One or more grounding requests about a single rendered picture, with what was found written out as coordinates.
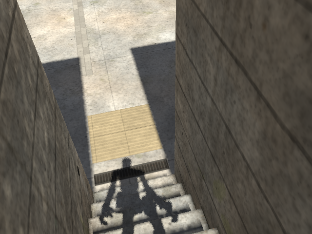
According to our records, stairs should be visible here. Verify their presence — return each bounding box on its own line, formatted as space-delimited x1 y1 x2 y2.
88 174 219 234

